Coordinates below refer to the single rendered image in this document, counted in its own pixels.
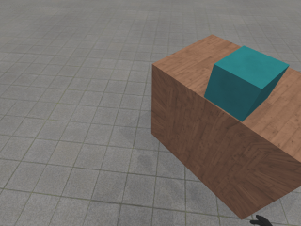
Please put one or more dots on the carton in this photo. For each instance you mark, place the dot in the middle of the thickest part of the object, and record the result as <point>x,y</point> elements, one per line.
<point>243,80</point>

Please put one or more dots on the right robot hand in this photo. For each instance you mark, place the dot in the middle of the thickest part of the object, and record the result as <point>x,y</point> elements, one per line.
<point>262,221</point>

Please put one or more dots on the pedestal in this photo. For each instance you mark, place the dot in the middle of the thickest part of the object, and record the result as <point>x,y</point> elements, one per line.
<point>247,164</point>

